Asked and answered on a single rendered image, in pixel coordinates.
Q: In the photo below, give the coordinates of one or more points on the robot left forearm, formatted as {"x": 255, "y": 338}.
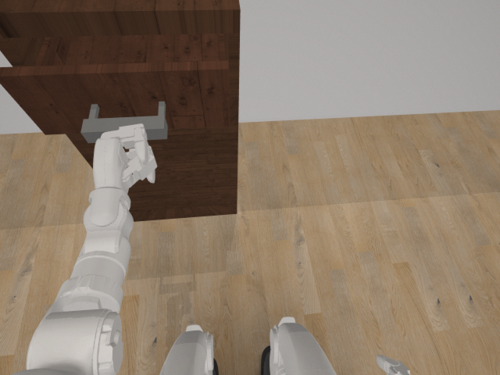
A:
{"x": 97, "y": 277}

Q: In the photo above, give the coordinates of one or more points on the handle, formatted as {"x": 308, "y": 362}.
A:
{"x": 155, "y": 126}

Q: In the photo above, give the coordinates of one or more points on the cabinet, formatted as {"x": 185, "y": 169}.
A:
{"x": 197, "y": 168}

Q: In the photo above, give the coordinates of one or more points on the robot thigh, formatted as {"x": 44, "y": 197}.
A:
{"x": 191, "y": 354}
{"x": 293, "y": 346}

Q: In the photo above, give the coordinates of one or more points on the robot left upper arm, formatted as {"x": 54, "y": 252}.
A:
{"x": 85, "y": 342}

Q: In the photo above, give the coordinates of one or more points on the robot right thigh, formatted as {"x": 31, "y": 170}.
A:
{"x": 293, "y": 346}

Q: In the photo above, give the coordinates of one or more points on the robot left thigh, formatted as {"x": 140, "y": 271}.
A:
{"x": 191, "y": 354}

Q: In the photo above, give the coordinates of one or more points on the robot left hand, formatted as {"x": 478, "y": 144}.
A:
{"x": 110, "y": 159}

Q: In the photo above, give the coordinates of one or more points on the robot right hand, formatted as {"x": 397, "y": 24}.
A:
{"x": 392, "y": 367}

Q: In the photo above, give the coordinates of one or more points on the drawer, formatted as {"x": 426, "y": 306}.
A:
{"x": 126, "y": 76}

